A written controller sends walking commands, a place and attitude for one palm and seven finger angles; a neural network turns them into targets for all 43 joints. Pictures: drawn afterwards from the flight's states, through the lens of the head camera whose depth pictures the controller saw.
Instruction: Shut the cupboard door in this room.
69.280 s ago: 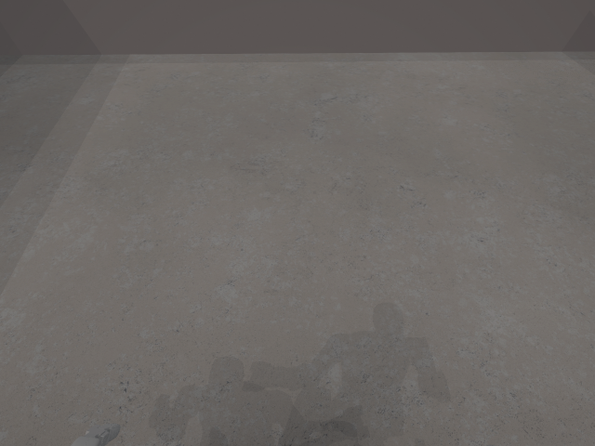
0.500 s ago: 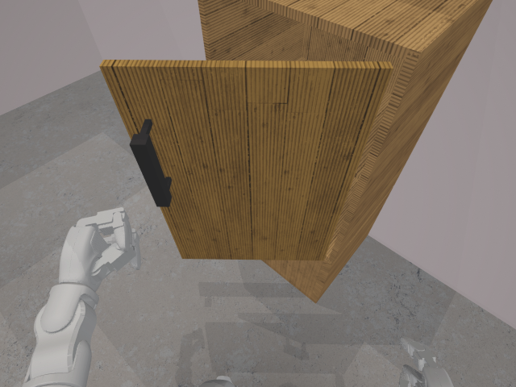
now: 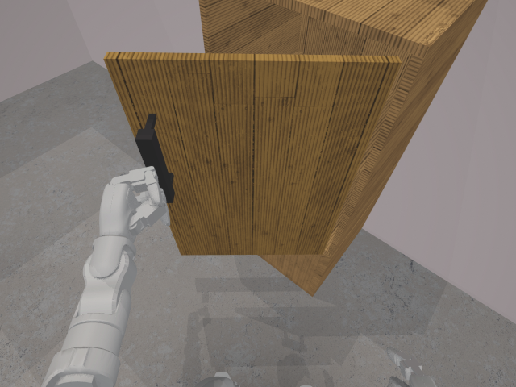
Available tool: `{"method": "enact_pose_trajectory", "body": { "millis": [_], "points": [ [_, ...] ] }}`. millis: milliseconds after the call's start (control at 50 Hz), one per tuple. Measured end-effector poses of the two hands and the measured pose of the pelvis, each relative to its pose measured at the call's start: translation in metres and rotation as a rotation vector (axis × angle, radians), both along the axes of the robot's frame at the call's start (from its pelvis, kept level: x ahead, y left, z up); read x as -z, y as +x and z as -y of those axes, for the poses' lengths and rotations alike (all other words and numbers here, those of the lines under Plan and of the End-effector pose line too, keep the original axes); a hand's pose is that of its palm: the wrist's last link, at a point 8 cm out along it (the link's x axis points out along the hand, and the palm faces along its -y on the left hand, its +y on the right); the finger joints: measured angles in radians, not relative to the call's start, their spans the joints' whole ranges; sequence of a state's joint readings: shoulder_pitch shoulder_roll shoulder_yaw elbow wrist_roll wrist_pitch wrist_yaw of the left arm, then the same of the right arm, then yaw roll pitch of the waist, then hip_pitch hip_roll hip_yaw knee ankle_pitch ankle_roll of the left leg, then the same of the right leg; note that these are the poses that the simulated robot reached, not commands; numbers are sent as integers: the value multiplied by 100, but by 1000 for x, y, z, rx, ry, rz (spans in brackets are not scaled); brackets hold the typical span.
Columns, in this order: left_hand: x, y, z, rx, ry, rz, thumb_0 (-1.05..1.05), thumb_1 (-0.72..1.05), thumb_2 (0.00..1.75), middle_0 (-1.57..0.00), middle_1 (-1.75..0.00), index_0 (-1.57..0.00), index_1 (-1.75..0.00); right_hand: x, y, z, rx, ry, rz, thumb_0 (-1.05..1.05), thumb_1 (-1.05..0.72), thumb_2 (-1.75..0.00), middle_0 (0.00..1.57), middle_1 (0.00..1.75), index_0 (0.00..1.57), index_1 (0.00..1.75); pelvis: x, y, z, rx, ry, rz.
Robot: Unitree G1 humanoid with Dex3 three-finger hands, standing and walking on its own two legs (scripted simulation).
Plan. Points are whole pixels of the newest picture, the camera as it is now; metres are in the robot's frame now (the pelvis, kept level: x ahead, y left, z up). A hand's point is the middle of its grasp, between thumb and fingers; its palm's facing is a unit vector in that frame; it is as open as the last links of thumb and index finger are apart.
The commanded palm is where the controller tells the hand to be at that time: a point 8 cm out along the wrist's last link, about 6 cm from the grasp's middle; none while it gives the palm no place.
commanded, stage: bring the fist close to the handle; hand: left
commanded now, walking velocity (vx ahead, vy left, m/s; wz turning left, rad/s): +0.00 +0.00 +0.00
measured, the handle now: (159, 160) +0.46 +0.19 +0.07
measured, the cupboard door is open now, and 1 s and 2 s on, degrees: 40 33 21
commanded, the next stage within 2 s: push the door shut along its arc in 0.28 s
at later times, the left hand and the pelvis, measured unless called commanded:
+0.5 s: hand (170, 211) +0.36 +0.16 +0.06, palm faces +0.05 -1.00 -0.03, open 3.1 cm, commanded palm +0.35 +0.21 +0.07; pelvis +0.00 -0.01 +0.00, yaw +0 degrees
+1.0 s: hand (176, 176) +0.43 +0.16 +0.07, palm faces -0.09 -1.00 -0.03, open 3.3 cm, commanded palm +0.42 +0.21 +0.07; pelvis +0.00 -0.02 -0.01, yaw +1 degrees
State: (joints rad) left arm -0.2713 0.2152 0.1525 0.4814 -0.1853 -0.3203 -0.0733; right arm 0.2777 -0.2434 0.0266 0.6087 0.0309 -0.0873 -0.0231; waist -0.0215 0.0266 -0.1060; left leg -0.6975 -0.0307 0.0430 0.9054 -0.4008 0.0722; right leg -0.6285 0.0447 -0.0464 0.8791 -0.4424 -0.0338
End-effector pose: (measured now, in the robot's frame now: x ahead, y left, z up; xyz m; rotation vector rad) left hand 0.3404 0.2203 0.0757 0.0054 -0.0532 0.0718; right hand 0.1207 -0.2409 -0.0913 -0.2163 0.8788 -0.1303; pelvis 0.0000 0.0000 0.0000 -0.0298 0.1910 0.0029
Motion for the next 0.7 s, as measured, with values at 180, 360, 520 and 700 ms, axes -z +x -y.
{"method": "enact_pose_trajectory", "body": {
  "millis": [180, 360, 520, 700],
  "points": [
    [12, -5, 2, 9, 3, -65, 1, 90, 90, -130, -150, -130, -150, 1, -13, 8, 30, -3, -44, 1, -91, -90, 20, 30, 20, 30, -2, 0, 0, 5, 4, 8],
    [-6, -6, 6, 5, 25, 35, 2, 90, 90, -130, -150, -130, -150, 2, -7, 14, 15, -5, -23, 1, -91, -90, 20, 30, 20, 30, -1, -2, 5, -2, 3, 7],
    [12, 3, 9, 21, 22, -87, 1, 90, 90, -130, -150, -130, -150, 0, -1, 17, 14, 1, -12, 1, -91, -90, 20, 30, 20, 30, -2, -5, 14, -4, 12, 8],
    [-2, 33, 0, 57, 47, -26, 4, 91, 93, -130, -150, -130, -150, 12, -14, 31, 28, -23, -69, 1, -91, -90, 20, 30, 20, 30, 4, -5, 20, -16, 7, -21]
  ]
}}
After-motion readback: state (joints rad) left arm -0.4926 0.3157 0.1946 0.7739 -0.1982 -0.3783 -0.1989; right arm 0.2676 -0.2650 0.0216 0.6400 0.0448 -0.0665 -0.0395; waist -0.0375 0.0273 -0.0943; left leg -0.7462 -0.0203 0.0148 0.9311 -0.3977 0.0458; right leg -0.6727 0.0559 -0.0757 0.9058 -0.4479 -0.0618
